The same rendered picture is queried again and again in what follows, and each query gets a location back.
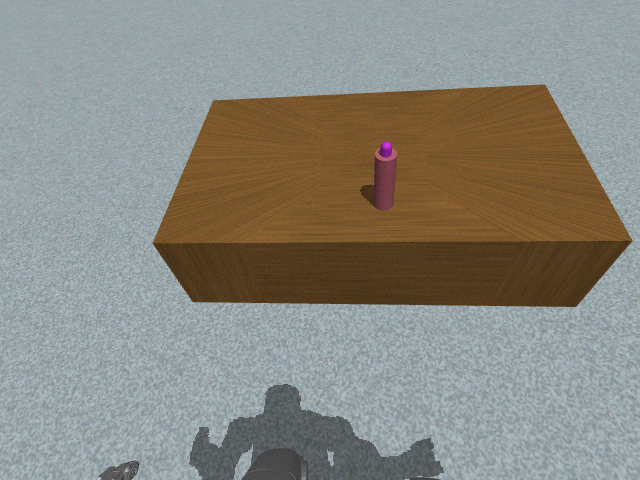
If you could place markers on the left robot hand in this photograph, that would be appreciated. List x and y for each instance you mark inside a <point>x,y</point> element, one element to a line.
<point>125,471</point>

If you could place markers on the bottle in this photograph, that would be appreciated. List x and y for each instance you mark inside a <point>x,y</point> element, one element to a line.
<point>384,176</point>

